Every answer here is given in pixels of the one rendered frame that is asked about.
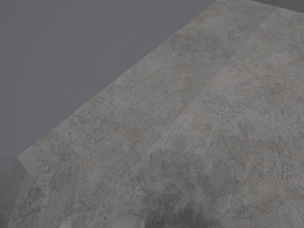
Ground robot left thigh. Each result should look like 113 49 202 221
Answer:
112 214 145 228

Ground left robot hand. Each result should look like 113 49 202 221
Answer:
60 212 86 228

